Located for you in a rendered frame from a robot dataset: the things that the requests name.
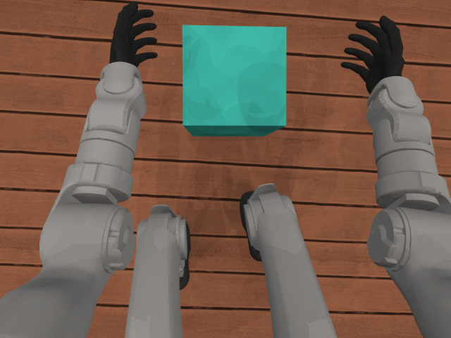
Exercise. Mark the right robot forearm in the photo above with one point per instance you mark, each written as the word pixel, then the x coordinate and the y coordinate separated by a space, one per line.
pixel 405 158

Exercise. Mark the robot left upper arm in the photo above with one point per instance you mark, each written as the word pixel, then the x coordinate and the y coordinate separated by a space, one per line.
pixel 82 245

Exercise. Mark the robot right upper arm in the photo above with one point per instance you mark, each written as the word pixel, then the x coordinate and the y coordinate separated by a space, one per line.
pixel 414 246

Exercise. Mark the left robot forearm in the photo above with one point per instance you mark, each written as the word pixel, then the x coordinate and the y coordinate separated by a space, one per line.
pixel 102 170

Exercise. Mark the left robot hand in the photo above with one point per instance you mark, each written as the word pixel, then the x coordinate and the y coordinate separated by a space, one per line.
pixel 123 45

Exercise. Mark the left robot shin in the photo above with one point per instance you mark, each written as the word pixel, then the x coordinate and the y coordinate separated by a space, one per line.
pixel 143 225

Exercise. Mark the carton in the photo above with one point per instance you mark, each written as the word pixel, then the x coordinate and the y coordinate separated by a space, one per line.
pixel 234 80

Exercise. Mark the robot right thigh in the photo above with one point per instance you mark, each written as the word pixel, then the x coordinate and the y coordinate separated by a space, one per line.
pixel 298 308

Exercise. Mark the right robot hand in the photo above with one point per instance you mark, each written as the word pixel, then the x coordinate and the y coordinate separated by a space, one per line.
pixel 387 60

